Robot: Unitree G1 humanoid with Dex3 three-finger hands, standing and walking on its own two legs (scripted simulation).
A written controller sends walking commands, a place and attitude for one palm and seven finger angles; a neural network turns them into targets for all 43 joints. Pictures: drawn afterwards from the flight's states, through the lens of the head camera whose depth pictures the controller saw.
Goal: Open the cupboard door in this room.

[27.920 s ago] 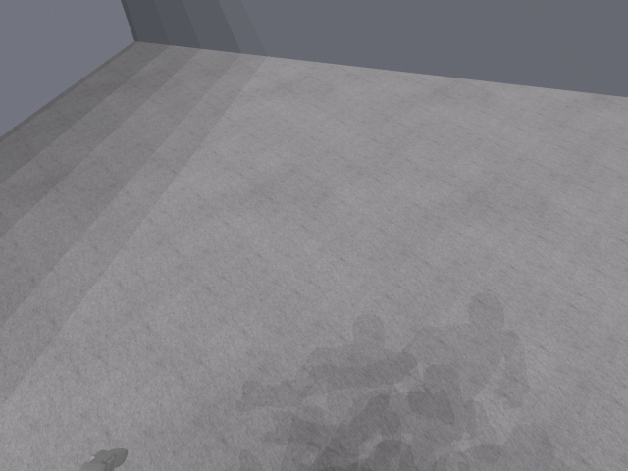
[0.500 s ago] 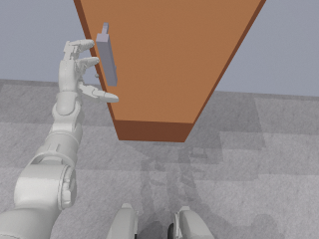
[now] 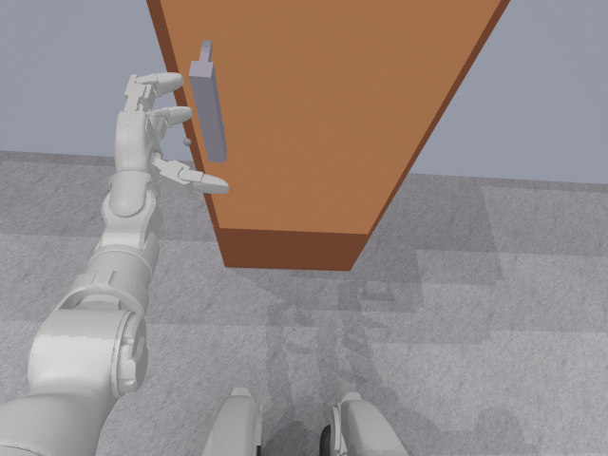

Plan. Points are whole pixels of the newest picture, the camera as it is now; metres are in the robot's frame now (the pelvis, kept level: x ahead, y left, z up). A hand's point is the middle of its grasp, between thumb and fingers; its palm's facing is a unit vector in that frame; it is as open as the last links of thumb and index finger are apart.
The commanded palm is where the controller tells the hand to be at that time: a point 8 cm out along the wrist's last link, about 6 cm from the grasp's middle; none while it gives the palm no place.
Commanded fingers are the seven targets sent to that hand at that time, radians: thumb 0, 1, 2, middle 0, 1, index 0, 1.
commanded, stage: move the hooked fingers beside the handle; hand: left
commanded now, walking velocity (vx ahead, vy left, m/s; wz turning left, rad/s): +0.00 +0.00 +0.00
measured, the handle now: (212, 106) +0.55 +0.12 +0.07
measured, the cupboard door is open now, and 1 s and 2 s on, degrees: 0 0 0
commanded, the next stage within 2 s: none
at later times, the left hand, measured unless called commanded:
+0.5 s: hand (182, 139) +0.50 +0.16 +0.06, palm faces +0.03 -1.00 -0.01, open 14.6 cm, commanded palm +0.48 +0.17 +0.06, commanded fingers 0.00 -0.50 0.30 -0.30 -1.20 -0.30 -1.20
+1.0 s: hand (181, 141) +0.50 +0.16 +0.06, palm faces +0.01 -1.00 -0.01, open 14.6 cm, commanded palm +0.47 +0.19 +0.06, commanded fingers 0.00 -0.50 0.30 -0.30 -1.20 -0.30 -1.20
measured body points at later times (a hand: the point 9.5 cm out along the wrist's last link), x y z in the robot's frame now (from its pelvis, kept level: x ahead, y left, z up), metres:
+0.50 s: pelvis +0.00 +0.00 +0.00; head +0.14 +0.02 +0.43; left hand +0.49 +0.21 +0.06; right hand +0.02 -0.26 -0.12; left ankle +0.02 +0.10 -0.64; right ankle +0.00 -0.13 -0.64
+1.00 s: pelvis +0.00 -0.01 +0.00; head +0.14 +0.00 +0.43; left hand +0.49 +0.21 +0.06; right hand +0.03 -0.28 -0.12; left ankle +0.02 +0.10 -0.64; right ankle +0.00 -0.13 -0.64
